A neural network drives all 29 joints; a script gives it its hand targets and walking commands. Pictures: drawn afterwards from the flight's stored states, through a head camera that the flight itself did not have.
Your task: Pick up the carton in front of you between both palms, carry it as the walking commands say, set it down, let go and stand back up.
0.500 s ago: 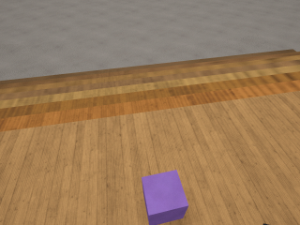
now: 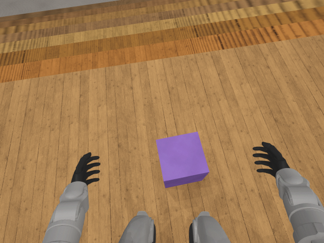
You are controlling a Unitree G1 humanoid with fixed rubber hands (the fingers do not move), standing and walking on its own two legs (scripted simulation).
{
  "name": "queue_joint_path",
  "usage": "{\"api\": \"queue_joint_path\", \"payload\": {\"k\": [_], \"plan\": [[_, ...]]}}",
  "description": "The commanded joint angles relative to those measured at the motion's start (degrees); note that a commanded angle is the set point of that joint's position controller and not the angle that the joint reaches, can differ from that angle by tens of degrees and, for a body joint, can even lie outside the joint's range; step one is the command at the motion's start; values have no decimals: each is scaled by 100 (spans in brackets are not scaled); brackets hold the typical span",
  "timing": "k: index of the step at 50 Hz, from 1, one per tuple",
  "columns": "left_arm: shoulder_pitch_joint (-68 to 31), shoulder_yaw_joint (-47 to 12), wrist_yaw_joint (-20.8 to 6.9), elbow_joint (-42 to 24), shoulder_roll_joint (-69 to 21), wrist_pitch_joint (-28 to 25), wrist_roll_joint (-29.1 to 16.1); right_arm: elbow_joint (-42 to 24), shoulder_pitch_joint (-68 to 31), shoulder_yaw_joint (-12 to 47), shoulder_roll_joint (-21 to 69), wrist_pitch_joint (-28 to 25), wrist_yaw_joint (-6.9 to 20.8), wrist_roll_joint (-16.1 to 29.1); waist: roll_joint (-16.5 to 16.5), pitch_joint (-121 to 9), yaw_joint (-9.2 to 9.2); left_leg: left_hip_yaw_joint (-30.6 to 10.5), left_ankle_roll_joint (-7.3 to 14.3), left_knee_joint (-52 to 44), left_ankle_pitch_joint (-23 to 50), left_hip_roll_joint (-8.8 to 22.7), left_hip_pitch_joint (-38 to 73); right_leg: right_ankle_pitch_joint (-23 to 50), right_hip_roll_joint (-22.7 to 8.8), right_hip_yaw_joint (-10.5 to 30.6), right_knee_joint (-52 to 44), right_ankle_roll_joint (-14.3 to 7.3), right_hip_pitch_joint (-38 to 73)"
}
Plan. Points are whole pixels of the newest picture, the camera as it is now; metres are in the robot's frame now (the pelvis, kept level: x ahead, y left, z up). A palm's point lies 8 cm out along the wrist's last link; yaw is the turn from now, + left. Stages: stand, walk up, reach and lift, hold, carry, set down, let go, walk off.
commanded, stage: reach and lift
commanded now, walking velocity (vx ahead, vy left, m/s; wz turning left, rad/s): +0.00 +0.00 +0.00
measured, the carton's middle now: (180, 161) +0.45 -0.04 -0.59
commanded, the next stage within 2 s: none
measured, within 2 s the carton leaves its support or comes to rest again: neither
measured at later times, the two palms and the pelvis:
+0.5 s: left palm (123, 139) +0.42 +0.16 -0.15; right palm (243, 117) +0.49 -0.22 -0.14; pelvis -0.07 -0.02 -0.07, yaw +1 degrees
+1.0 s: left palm (135, 155) +0.42 +0.16 -0.36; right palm (226, 144) +0.47 -0.22 -0.37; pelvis -0.06 +0.00 -0.20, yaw +3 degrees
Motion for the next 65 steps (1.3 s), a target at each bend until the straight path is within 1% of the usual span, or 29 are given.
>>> {"api": "queue_joint_path", "payload": {"k": [1,3,6,12,16,19,20,22,26,29,32,35,37,39,41,43,45,48,52,55,58,60,62,65], "plan": [[-907,210,195,-374,529,-67,-119,-177,-1214,-197,-892,-60,6,84,-329,-3164,-7,11,-260,-71,2742,-304,274,3192,256,206,-8,118,1238],[-1516,268,287,-357,435,-69,-174,-62,-1941,-205,-944,-70,29,135,-390,-3353,38,70,-256,-32,2364,-318,-141,2964,240,218,42,107,1093],[-2467,413,432,-294,304,-38,-200,207,-3049,-226,-1070,-73,78,157,-442,-3622,94,134,-235,25,1785,-316,-495,2301,234,193,12,99,710],[-4236,822,659,-47,135,123,-110,923,-5107,-275,-1307,17,161,101,-581,-4343,233,332,-232,96,678,-310,-984,950,241,171,-90,114,217],[-5192,1097,734,237,-43,174,11,1452,-6273,-265,-1379,37,215,31,-704,-4687,348,441,-245,264,387,-349,-1273,321,249,203,-74,96,-139],[-5743,1352,748,369,-174,150,162,1781,-6955,-334,-1402,11,247,-106,-783,-4840,415,496,-274,433,420,-393,-1546,191,273,232,13,69,-388],[-5890,1444,746,384,-214,132,224,1864,-7144,-369,-1405,-1,256,-168,-807,-4908,431,511,-281,481,462,-407,-1631,242,283,237,55,61,-439],[-6051,1629,736,351,-288,89,369,1968,-7401,-454,-1406,-29,264,-330,-858,-5189,432,540,-286,536,614,-436,-1719,565,306,237,148,58,-380],[-5950,1863,684,50,-421,-52,591,1816,-7490,-642,-1308,-124,228,-609,-982,-5986,403,585,-280,548,1268,-506,-1795,1876,355,244,350,85,194],[-5710,1942,589,-93,-585,-220,707,1636,-7333,-749,-1020,-235,196,-720,-1050,-6095,381,592,-284,619,1701,-545,-2278,2763,354,295,548,113,376],[-5441,2052,472,-45,-716,-444,835,1537,-7054,-874,-700,-380,153,-795,-1040,-5917,338,563,-306,827,1940,-562,-3004,3457,313,396,855,124,148],[-5186,2154,386,143,-771,-662,918,1551,-6679,-965,-459,-519,86,-851,-997,-5772,273,518,-339,1236,2025,-573,-3809,3967,250,522,1330,113,-328],[-5100,2150,363,282,-781,-779,906,1589,-6439,-1016,-394,-594,22,-859,-894,-5768,196,514,-386,1598,1979,-578,-4350,4135,212,589,1710,105,-701],[-5108,2035,370,375,-791,-864,811,1606,-6284,-1056,-414,-648,-59,-848,-780,-5788,76,511,-446,1957,1902,-589,-4759,4101,200,591,2068,103,-1086],[-5152,1895,407,441,-778,-919,669,1556,-6274,-1005,-497,-705,-133,-744,-718,-5902,10,484,-476,2330,1937,-604,-4889,3919,231,527,2425,112,-1564],[-5203,1739,482,489,-694,-953,499,1465,-6391,-839,-668,-771,-193,-519,-702,-6146,7,441,-480,2741,2084,-610,-4769,3714,262,445,2817,121,-2021],[-5295,1559,578,493,-546,-967,303,1342,-6581,-591,-904,-824,-232,-207,-703,-6470,61,414,-458,3168,2226,-607,-4491,3439,277,360,3202,133,-2418],[-5587,1244,745,415,-357,-945,-24,1218,-6991,-166,-1217,-850,-277,246,-803,-6901,118,415,-429,3753,2250,-594,-4253,3042,276,237,3765,161,-2794],[-6172,875,919,316,-164,-816,-467,1260,-7575,279,-1589,-778,-309,672,-955,-7107,94,449,-397,4372,1737,-572,-4187,2217,219,125,4337,144,-3180],[-6631,703,1011,420,-71,-679,-701,1511,-7982,491,-1794,-680,-324,862,-992,-6924,74,502,-374,4695,1158,-531,-4207,1465,163,81,4613,104,-3500],[-7051,700,1042,751,-23,-581,-765,1955,-8265,621,-1862,-603,-303,923,-908,-6278,77,537,-345,4957,567,-477,-4372,671,75,97,4785,61,-4038],[-7301,745,1030,1011,23,-569,-738,2246,-8413,682,-1878,-590,-281,926,-812,-5827,85,539,-331,5128,305,-446,-4466,286,15,133,4899,33,-4369],[-7508,813,1005,1275,85,-599,-682,2473,-8555,727,-1899,-610,-270,932,-717,-5440,99,530,-320,5305,173,-427,-4567,66,-35,185,5031,6,-4631],[-7768,875,947,1640,178,-700,-629,2695,-8772,804,-1921,-677,-277,961,-640,-5035,115,521,-322,5578,173,-403,-4753,46,-83,273,5275,-25,-4806]]}}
